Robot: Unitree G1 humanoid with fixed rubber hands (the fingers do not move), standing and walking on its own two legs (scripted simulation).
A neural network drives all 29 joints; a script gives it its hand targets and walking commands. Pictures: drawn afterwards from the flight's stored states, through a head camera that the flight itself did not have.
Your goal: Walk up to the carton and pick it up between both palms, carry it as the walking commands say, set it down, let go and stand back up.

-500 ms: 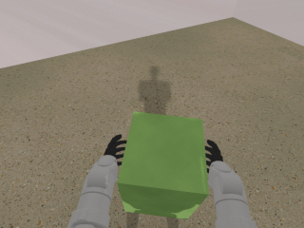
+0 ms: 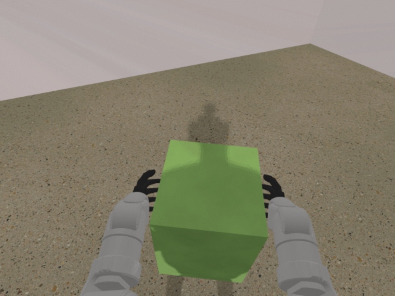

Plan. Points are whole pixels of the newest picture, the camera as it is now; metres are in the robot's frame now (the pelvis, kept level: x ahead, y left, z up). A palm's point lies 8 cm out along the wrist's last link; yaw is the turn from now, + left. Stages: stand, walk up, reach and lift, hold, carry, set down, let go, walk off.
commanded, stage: reach and lift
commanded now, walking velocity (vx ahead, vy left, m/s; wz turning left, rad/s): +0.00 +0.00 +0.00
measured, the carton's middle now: (206, 212) +0.31 -0.01 -0.01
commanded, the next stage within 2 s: hold in 0.94 s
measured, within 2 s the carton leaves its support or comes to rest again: neither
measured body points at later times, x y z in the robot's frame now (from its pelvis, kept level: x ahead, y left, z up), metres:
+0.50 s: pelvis +0.00 +0.00 +0.00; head -0.04 +0.00 +0.45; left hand +0.31 +0.15 +0.03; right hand +0.31 -0.15 +0.03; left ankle +0.02 +0.13 -0.74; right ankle +0.04 -0.13 -0.74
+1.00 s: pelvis +0.01 +0.00 +0.00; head -0.04 +0.00 +0.45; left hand +0.29 +0.15 +0.03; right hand +0.30 -0.15 +0.03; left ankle +0.02 +0.13 -0.74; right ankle +0.04 -0.12 -0.74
